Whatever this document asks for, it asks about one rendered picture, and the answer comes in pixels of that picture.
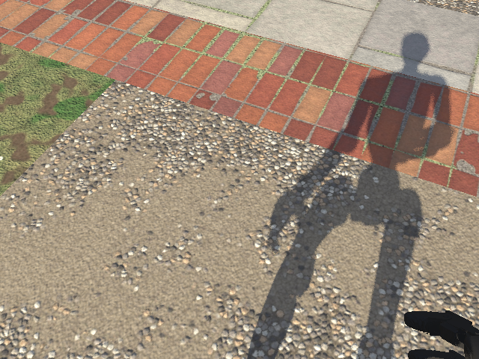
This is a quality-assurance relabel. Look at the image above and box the right robot hand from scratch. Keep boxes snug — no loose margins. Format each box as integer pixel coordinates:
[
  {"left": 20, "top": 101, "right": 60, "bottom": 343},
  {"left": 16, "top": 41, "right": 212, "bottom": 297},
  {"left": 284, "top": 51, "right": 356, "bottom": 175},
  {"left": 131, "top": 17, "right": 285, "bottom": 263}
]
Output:
[{"left": 404, "top": 310, "right": 479, "bottom": 359}]

